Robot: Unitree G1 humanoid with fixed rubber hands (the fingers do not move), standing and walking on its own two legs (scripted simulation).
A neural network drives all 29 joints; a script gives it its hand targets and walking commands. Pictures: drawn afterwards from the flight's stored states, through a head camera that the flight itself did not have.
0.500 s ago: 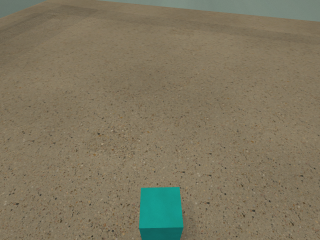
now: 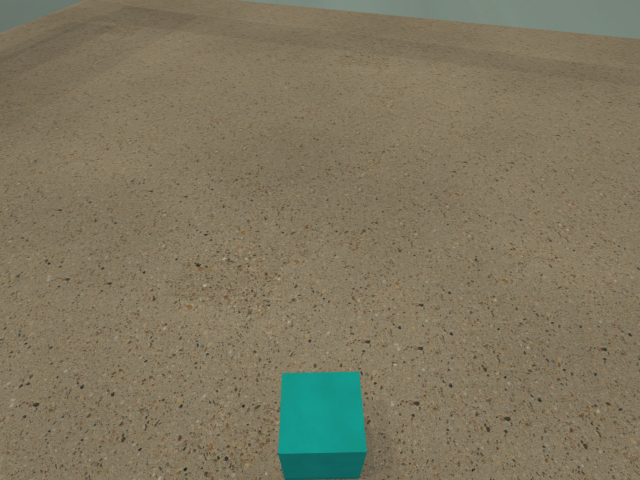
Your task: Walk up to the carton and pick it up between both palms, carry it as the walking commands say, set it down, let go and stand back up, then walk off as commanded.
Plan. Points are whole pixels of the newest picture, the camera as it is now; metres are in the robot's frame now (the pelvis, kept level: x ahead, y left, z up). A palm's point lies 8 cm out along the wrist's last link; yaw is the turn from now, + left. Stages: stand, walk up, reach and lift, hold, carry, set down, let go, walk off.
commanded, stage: walk off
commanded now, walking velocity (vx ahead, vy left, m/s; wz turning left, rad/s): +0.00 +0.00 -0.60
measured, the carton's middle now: (321, 426) +0.42 +0.00 -0.66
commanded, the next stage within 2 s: none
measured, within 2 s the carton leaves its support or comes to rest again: neither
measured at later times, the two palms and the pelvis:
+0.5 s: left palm out of the picture +0.09 +0.25 -0.12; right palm out of the picture +0.00 -0.32 -0.14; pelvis -0.02 -0.02 -0.01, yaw -13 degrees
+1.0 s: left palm (160, 467) +0.20 +0.24 -0.13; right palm out of the picture -0.06 -0.26 -0.10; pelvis -0.01 +0.02 +0.00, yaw -30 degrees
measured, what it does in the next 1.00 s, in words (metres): steps on the spot, turning right: left foot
